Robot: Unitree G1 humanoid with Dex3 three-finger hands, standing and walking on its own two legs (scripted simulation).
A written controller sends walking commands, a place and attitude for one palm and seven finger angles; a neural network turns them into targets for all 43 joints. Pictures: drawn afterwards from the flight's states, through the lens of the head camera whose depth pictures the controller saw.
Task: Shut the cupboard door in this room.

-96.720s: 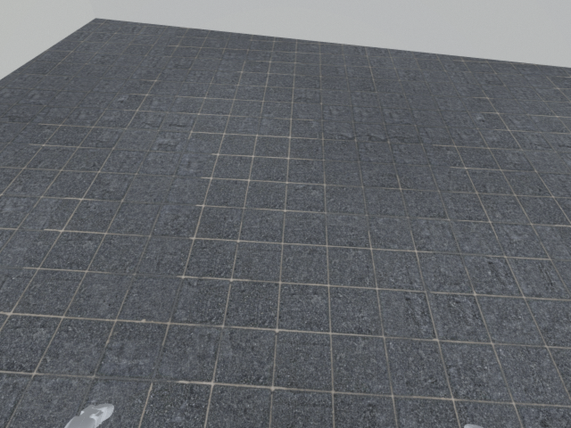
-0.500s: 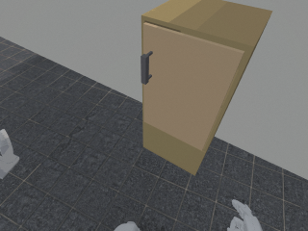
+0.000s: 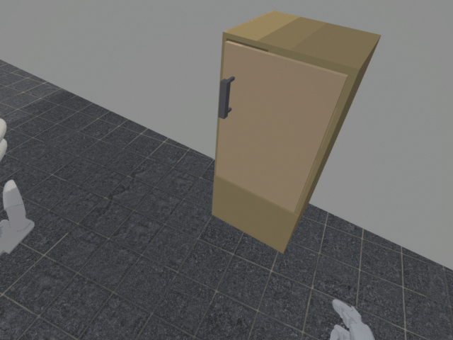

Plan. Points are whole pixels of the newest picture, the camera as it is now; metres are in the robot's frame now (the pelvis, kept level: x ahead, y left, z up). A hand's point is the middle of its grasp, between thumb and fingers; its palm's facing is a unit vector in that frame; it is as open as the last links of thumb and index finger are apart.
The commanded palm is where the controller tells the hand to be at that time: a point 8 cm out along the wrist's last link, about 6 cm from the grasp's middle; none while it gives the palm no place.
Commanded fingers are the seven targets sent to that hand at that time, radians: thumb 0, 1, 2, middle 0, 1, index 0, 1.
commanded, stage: stop stepping back and stand still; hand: left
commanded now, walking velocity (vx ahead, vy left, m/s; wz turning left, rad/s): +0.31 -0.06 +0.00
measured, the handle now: (227, 97) +0.88 +0.10 +0.01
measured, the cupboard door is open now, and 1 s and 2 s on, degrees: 0 0 0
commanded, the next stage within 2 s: let the arm hang, fingers relaxed in 1.36 s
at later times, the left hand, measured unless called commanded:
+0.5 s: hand out of the picture +0.10 +0.30 +0.20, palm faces +0.48 -0.80 -0.37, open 7.4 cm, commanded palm +0.02 +0.32 +0.20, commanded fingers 0.00 0.90 0.90 -0.20 -0.30 -0.20 -0.30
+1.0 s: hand (3, 305) +0.09 +0.25 +0.18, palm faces +0.44 -0.79 -0.43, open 7.4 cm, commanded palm +0.04 +0.29 +0.20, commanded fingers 0.00 0.90 0.90 -0.20 -0.30 -0.20 -0.30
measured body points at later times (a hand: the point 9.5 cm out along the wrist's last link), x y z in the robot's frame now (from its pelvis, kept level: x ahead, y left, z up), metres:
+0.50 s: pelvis -0.14 +0.03 +0.00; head -0.16 +0.06 +0.45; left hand +0.07 +0.34 +0.22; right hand -0.04 -0.24 -0.07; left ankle -0.11 +0.16 -0.72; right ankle -0.10 -0.08 -0.67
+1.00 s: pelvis -0.12 +0.00 +0.01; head -0.13 -0.01 +0.46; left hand +0.07 +0.29 +0.21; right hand +0.02 -0.27 -0.08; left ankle -0.05 +0.12 -0.71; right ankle -0.16 -0.08 -0.72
